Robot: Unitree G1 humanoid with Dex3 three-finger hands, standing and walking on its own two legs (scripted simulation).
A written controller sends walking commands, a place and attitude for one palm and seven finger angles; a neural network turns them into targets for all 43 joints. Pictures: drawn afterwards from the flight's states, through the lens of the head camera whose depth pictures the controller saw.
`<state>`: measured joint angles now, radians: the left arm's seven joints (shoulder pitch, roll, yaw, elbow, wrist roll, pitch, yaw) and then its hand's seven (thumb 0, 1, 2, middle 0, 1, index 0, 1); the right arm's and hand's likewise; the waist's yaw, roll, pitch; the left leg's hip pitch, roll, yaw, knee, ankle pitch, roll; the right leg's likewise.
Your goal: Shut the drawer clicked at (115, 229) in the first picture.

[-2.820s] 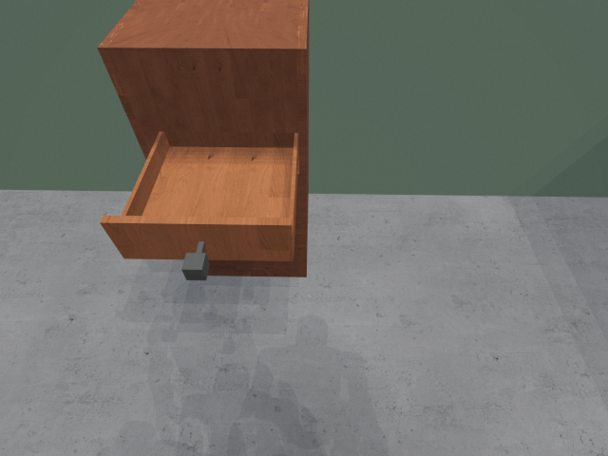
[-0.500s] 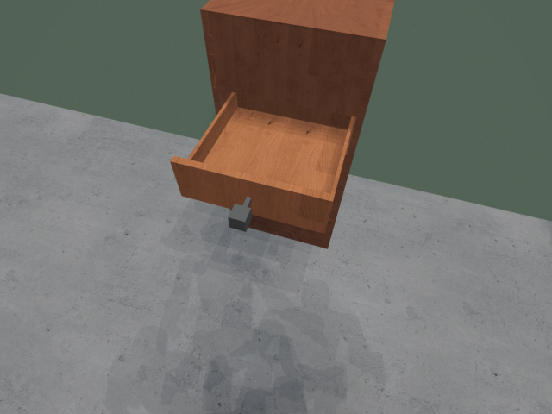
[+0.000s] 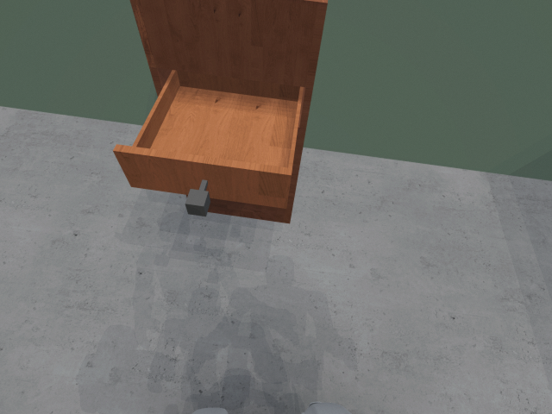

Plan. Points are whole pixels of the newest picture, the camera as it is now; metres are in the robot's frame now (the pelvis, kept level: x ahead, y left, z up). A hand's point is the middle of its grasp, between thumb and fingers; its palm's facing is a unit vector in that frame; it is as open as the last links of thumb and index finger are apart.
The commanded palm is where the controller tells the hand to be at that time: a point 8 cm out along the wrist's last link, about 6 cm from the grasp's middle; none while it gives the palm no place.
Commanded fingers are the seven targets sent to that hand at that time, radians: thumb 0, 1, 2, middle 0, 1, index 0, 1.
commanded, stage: take the last steps up to it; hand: left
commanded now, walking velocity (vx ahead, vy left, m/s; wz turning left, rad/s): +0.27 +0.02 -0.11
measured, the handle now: (200, 195) +0.54 +0.20 -0.15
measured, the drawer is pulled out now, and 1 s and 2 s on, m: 0.30 0.30 0.30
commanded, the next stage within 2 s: come to a stop and stand still in 0.68 s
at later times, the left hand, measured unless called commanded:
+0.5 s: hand out of the picture +0.11 +0.18 -0.17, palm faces -0.07 -0.98 -0.17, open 7.3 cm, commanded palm none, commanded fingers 0.00 0.90 0.90 -0.20 -0.30 -0.20 -0.30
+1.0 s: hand (190, 348) +0.23 +0.16 -0.18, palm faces -0.02 -0.98 -0.21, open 7.3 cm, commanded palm none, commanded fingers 0.00 0.90 0.90 -0.20 -0.30 -0.20 -0.30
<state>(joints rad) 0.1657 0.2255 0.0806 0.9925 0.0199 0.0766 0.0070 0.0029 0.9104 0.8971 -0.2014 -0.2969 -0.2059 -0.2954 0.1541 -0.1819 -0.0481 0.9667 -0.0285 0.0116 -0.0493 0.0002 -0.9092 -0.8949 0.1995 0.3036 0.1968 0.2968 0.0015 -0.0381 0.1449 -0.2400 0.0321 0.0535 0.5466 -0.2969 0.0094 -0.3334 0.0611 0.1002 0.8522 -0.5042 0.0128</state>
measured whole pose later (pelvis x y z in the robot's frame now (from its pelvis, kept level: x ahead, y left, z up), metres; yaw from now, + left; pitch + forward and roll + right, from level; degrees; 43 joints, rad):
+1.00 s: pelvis +0.19 -0.03 +0.00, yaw -4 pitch -1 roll +1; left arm 0.19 0.19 0.05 1.08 0.01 0.03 0.03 0.00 0.92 0.90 -0.20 -0.30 -0.20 -0.30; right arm 0.16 -0.14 -0.03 1.05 -0.02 -0.02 -0.05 0.00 -0.93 -0.90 0.20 0.30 0.20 0.30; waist 0.01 -0.05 0.12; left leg -0.23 0.02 0.12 0.52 -0.28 0.01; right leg -0.18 -0.06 -0.05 0.60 -0.39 0.02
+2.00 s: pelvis +0.16 +0.00 +0.00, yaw -7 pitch -1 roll +1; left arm 0.32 0.18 -0.02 1.05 0.02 0.01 0.02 0.00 0.91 0.90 -0.20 -0.30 -0.20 -0.29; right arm 0.32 -0.19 0.01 1.05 -0.02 0.00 -0.01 0.00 -0.92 -0.89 0.20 0.30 0.20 0.30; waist 0.00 0.02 0.02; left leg -0.24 -0.02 0.08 0.46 -0.21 0.04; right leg -0.23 -0.05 0.01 0.51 -0.27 0.03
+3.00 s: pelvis +0.21 -0.02 +0.00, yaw -6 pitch +0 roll +1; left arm 0.36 0.15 0.02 1.11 0.03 0.01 0.02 0.00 0.91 0.90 -0.20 -0.30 -0.20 -0.30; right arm 0.35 -0.17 0.01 1.09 -0.02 -0.02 -0.02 0.00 -0.91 -0.90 0.20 0.30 0.19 0.30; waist 0.02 -0.03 0.02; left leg -0.19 0.00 0.08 0.53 -0.33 0.01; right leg -0.20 -0.04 -0.03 0.63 -0.43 -0.03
